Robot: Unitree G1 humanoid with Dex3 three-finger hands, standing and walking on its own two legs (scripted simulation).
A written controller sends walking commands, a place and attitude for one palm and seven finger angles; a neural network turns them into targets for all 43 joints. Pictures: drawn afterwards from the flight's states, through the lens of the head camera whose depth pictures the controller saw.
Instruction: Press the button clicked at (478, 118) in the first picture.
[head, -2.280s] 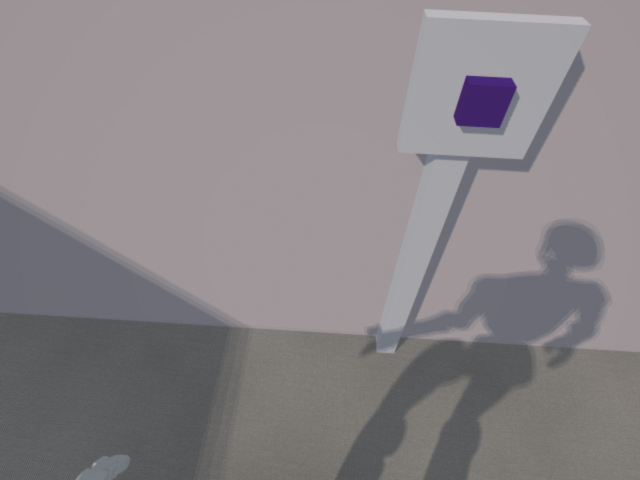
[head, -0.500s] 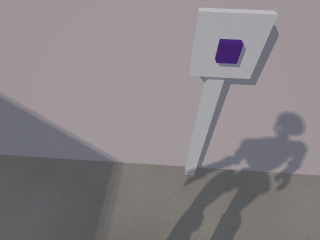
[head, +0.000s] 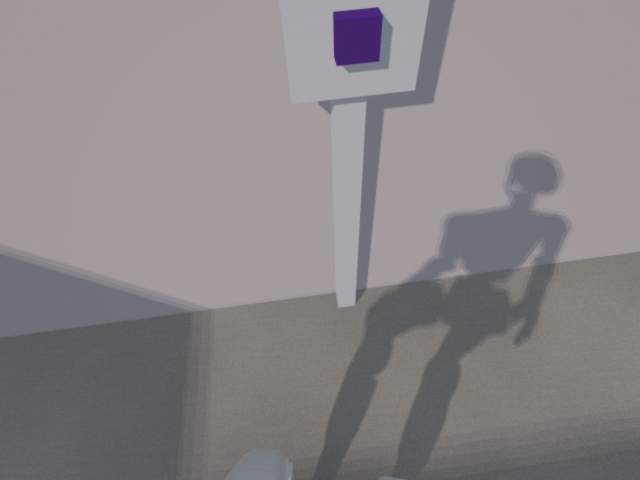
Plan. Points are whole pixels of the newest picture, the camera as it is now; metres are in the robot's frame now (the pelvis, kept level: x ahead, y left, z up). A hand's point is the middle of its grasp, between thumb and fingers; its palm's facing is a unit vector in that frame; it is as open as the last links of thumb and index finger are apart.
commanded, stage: walk to a spot facing it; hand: left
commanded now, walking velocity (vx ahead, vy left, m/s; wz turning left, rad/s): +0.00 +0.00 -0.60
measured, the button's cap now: (356, 36) +0.68 +0.00 +0.19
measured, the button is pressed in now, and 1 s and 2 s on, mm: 0 0 0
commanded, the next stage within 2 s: none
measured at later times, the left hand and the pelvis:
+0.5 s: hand out of the picture +0.10 +0.27 -0.17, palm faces -0.20 -0.96 -0.22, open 7.4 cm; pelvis -0.02 +0.08 +0.01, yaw -17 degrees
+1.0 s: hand (218, 452) +0.17 +0.18 -0.15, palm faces -0.61 -0.77 -0.19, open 7.4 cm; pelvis -0.04 +0.09 +0.01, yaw -37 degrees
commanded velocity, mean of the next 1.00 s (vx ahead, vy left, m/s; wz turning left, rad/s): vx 0.00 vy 0.00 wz -0.60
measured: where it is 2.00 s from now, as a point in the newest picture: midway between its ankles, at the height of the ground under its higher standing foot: outside the picture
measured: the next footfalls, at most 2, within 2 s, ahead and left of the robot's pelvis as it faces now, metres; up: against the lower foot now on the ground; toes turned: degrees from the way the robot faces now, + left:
left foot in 0.44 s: +0.03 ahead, +0.16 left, +0.00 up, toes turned -16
right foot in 1.06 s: -0.10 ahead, -0.02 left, +0.00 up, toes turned -44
